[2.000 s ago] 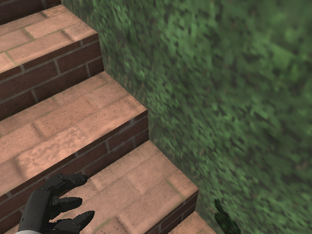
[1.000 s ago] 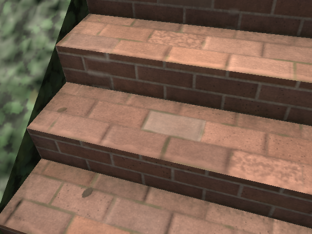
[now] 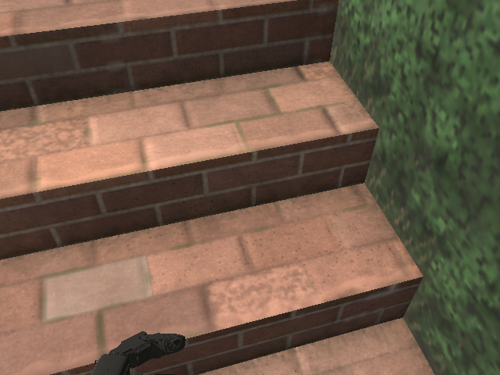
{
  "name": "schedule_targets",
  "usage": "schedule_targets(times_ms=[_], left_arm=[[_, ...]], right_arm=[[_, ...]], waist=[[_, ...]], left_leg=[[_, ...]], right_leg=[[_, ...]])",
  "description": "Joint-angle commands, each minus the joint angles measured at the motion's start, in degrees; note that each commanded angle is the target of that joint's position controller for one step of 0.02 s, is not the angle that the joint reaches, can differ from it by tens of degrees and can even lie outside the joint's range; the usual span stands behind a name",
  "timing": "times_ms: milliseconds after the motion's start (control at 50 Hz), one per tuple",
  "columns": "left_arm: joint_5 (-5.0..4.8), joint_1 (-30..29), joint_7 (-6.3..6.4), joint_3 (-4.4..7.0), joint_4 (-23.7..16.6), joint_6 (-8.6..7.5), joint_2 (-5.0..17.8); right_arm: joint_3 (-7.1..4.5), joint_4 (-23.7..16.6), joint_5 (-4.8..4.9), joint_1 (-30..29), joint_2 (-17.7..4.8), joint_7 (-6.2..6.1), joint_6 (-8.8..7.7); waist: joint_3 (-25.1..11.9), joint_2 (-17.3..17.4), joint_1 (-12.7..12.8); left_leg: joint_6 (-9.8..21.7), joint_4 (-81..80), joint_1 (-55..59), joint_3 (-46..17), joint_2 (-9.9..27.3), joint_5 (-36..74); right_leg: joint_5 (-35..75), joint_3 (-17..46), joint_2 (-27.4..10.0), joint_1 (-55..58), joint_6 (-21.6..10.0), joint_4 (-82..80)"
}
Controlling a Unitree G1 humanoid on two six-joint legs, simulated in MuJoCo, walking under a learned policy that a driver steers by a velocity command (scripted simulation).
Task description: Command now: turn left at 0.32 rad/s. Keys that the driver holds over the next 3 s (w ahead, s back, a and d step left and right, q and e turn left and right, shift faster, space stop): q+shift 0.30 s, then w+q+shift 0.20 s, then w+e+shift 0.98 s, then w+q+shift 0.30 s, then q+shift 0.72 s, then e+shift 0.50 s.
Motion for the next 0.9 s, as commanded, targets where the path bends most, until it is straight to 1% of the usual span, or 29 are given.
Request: schedule_targets(times_ms=[20, 40, 60, 100, 140, 160, 200, 240, 280, 320, 340, 380, 400, 420, 440, 460, 480, 520, 540, 560, 660, 720, 740, 780, 800, 840, 860, 880, 900], left_arm=[[0.49, 12.14, -0.07, 5.78, 1.34, 1.84, 12.73], [1.65, 10.25, 2.96, 4.59, -2.62, 0.09, 7.64], [2.00, 1.15, 5.04, 4.41, -6.20, -0.92, 8.63], [1.57, -8.52, 6.85, 5.86, -9.20, -1.16, 8.25], [0.03, -7.91, 7.54, 6.17, -10.74, -2.76, 7.20], [1.20, -9.47, 7.74, 5.83, -12.04, -3.27, 6.22], [2.78, -7.65, 7.45, 5.28, -12.14, -3.06, 5.60], [4.31, -8.35, 7.56, 4.55, -13.07, -1.63, 4.32], [3.51, -3.87, 7.65, 4.01, -12.28, -0.69, 3.24], [4.28, 8.83, 6.26, 5.70, -9.30, 0.11, 6.85], [2.48, 14.30, 5.32, 7.01, -7.75, -0.48, 7.55], [3.05, 24.05, 3.90, 6.83, -2.89, -1.27, 6.38], [4.02, 27.20, 3.19, 6.30, -0.03, -1.39, 5.06], [3.32, 29.89, 2.46, 6.67, 2.24, -1.63, 7.94], [4.95, 22.15, 2.90, 6.83, -1.60, -2.68, 13.61], [3.10, 11.74, 2.40, 5.74, -4.08, -3.64, 11.09], [0.81, 8.74, 1.67, 4.29, -3.23, -3.92, 9.25], [1.82, 16.52, 1.27, 1.09, 2.71, -2.99, 2.03], [2.81, 24.01, 4.29, 5.74, 5.22, -5.37, 8.32], [2.85, 26.89, 5.59, 5.27, 8.83, -5.93, 7.79], [1.70, 35.15, 6.37, 4.67, 16.23, -5.78, 2.78], [2.20, 37.75, 6.37, 4.97, 16.99, -5.78, 2.59], [1.20, 38.94, 6.64, 5.29, 17.66, -4.66, 2.27], [1.06, 41.48, 7.55, 5.08, 17.20, -3.83, 1.52], [-0.17, 41.81, 7.82, 5.03, 17.36, -3.72, 0.61], [0.09, 34.51, 6.62, 6.28, 13.73, -4.57, 8.85], [-0.91, 32.15, 5.76, 8.41, 12.93, -5.76, 15.00], [-1.52, 26.74, 4.30, 10.03, 11.52, -7.75, 18.21], [-2.69, 19.61, 2.33, 9.68, 5.57, -9.12, 10.98]], right_arm=[[-0.50, -6.61, -0.57, -5.71, -7.98, -2.07, -3.93], [-2.03, -8.97, 0.32, -12.26, -13.45, -3.45, -5.02], [-2.84, -8.42, 0.01, -11.42, -12.62, -3.51, -5.09], [-2.25, -6.46, 0.31, -4.55, -7.41, -2.68, -4.10], [-3.29, -4.82, 0.20, 1.66, -9.25, -2.59, -2.65], [-3.37, -4.49, -0.25, 4.63, -8.80, -3.39, -2.27], [-2.80, -6.35, -1.34, 1.74, -6.47, -4.35, -1.74], [-1.25, -7.23, -0.48, 2.27, -2.57, -5.64, -1.46], [-1.30, -8.79, -1.63, -0.27, -4.08, -5.93, -1.66], [-2.10, -11.97, -1.27, -10.12, -7.62, -4.89, -2.04], [-3.33, -12.58, -0.93, -10.51, -9.10, -4.65, -0.72], [-3.10, -14.52, 0.09, -15.06, -7.81, -3.40, 2.16], [-2.56, -14.31, 0.24, -12.34, -4.47, -2.82, 3.22], [-1.32, -12.53, 0.02, -7.87, 0.54, -1.79, 3.42], [-0.24, -8.84, -3.55, 0.55, 2.09, -0.43, 1.94], [-0.45, -4.65, -3.28, -0.26, -1.73, 0.78, 0.07], [-0.87, -3.07, -2.80, -2.53, -2.40, 0.48, -0.71], [0.04, -2.70, -1.76, -8.21, -0.82, -0.89, 0.04], [0.31, -10.28, -3.04, -12.76, 1.02, -2.21, -0.34], [0.86, -11.12, -2.74, -17.52, 1.90, -1.68, -0.19], [3.52, -20.15, -2.14, -26.70, 6.63, -1.82, 1.97], [3.91, -25.59, -1.89, -32.80, 6.04, -2.60, 2.14], [4.80, -27.81, -1.47, -35.22, 7.05, -2.53, 2.23], [4.98, -28.80, -0.67, -34.60, 6.35, -1.97, 2.46], [5.71, -30.11, 0.46, -36.58, 8.99, -1.64, 2.30], [3.15, -22.49, 1.94, -15.92, 8.29, -2.97, 2.03], [0.54, -20.28, 2.34, -3.70, 4.45, -4.16, 2.55], [-2.69, -18.57, 0.45, 4.68, -2.88, -5.66, 2.70], [-5.01, -13.12, -2.17, 11.04, -9.48, -5.43, 1.84]], waist=[[-5.01, -0.15, 9.28], [-8.25, 6.83, 12.14], [-6.39, 6.12, 7.66], [0.00, 7.25, 2.55], [1.29, 7.74, 0.25], [-0.10, 8.34, -1.76], [-2.92, 2.90, -0.16], [-3.44, -1.13, 0.08], [-3.16, 1.56, 1.88], [-2.71, 5.49, 8.01], [0.28, 4.00, 7.71], [0.49, -1.92, 10.81], [-0.01, -4.92, 9.66], [-0.37, -9.91, 7.32], [0.80, -17.60, 2.86], [6.20, -10.51, 0.14], [6.05, -7.72, -0.25], [3.38, -4.77, 3.20], [6.08, 4.67, 5.88], [9.92, 6.26, 7.29], [14.85, -6.99, 7.71], [15.46, -9.93, 9.35], [15.28, -8.28, 9.38], [13.02, -9.29, 10.89], [11.93, -9.74, 10.89], [-5.42, -15.13, 1.12], [-12.86, -20.42, -5.92], [-18.44, -18.18, -12.66], [-21.36, 1.68, -12.84]], left_leg=[[9.08, -17.85, 7.93, -5.60, 0.18, 24.68], [18.92, -18.44, 11.62, -10.31, 2.84, 35.70], [24.66, -22.77, 10.49, -17.10, 4.68, 25.46], [26.19, -28.62, 14.87, -29.63, 8.48, 8.95], [29.48, -28.05, 18.94, -36.47, 12.90, 16.80], [29.86, -26.82, 20.47, -35.30, 12.77, 21.17], [26.77, -24.09, 16.57, -29.40, 9.30, 21.94], [25.02, -23.82, 23.21, -29.53, 4.59, 15.36], [25.17, -25.01, 21.29, -32.08, 5.17, 7.31], [22.65, -31.47, 0.58, -25.68, -1.14, 0.25], [21.57, -34.51, -3.98, -29.22, -3.49, -11.43], [22.87, -25.89, -7.80, -30.49, -4.63, -21.28], [21.21, -12.30, -14.41, -28.39, -7.93, -19.63], [17.07, 9.15, -24.86, -20.14, -13.94, -11.35], [13.32, 31.01, -39.25, -20.06, -13.74, -8.35], [13.76, 51.54, -47.59, -17.97, -8.38, -2.51], [13.98, 59.64, -48.29, -13.16, -8.23, 2.02], [17.18, 72.88, -47.95, -10.26, -9.55, 6.71], [14.05, 61.46, -42.94, -8.62, -7.99, 4.69], [12.54, 56.65, -43.48, -8.28, -7.96, 4.06], [12.30, 73.59, -63.39, -1.21, -0.75, -7.38], [12.62, 73.81, -67.94, -1.43, 1.65, -14.50], [12.73, 62.91, -60.69, -1.68, 2.92, -14.95], [12.37, 46.01, -44.62, 6.22, 2.23, -8.94], [14.05, 33.55, -29.75, 7.10, 1.66, -11.16], [16.37, 28.79, 13.77, 11.92, -8.62, -17.57], [16.43, 20.76, 22.29, 5.74, -8.83, -17.10], [17.51, 12.31, 31.10, -2.79, -5.00, -20.01], [16.57, -5.71, 39.82, -29.38, 8.62, -41.70]], right_leg=[[4.70, 7.65, -10.71, 10.05, -6.91, -1.08], [2.27, -2.26, -3.23, 8.39, -2.04, 2.76], [-1.10, -6.94, -0.48, 4.84, 0.77, 5.08], [-3.81, -3.66, -0.65, -4.90, 1.45, 8.90], [-8.61, -0.51, -0.17, -11.26, 0.87, 19.18], [-13.59, 1.14, 0.27, -15.15, 0.36, 30.35], [-10.80, 3.10, -0.14, -16.14, -0.16, 44.09], [-11.48, 2.80, 0.28, -23.98, 1.71, 30.72], [-9.54, 5.66, -1.19, -21.31, 4.06, 24.39], [-11.81, -1.29, 0.10, 2.79, 4.02, 13.45], [-3.82, 1.99, 0.51, 10.43, 3.32, 6.98], [0.67, -1.19, 1.72, 18.15, 2.33, -8.99], [1.62, 3.41, -2.11, 23.96, -0.91, -9.57], [-3.54, 18.53, -11.97, 25.61, -11.87, -9.02], [-22.48, 52.51, -28.90, 24.01, -27.35, -22.87], [-34.11, 55.38, -31.71, 17.21, -27.50, -26.93], [-32.27, 43.33, -26.65, 12.39, -22.23, -23.91], [-22.04, 27.60, -18.62, 12.00, -15.71, -19.87], [-23.38, 23.11, -16.98, 14.68, -9.64, -22.81], [-20.67, 22.64, -16.31, 13.71, -10.12, -24.39], [-19.37, 26.40, -17.25, 22.84, -16.13, -29.57], [-7.70, 25.93, -17.98, 26.29, -16.64, -32.46], [-8.43, 22.37, -15.10, 20.73, -14.94, -34.75], [16.19, 18.53, -14.16, 18.99, -17.26, -43.34], [30.31, 16.28, -14.56, 14.70, -16.42, -47.02], [97.62, 9.14, -14.67, 6.62, -14.47, -27.89], [107.55, 11.07, -15.98, 12.21, -12.30, -14.74], [97.43, 12.75, -14.54, 9.46, -9.89, 3.84], [55.30, 12.59, -3.39, -10.82, -7.46, 26.99]])
Next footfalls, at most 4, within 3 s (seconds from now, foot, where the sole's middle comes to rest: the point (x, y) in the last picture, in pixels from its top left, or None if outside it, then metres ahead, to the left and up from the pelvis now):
0.42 right None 0.04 -0.11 -0.75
0.88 left None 0.27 0.30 -0.58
1.32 right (164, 277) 0.62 0.18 -0.39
1.72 left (131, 127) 0.90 0.25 -0.21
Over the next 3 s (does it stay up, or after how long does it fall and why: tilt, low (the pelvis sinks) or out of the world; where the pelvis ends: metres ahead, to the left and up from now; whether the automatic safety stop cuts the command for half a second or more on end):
stays up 1.40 0.23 0.89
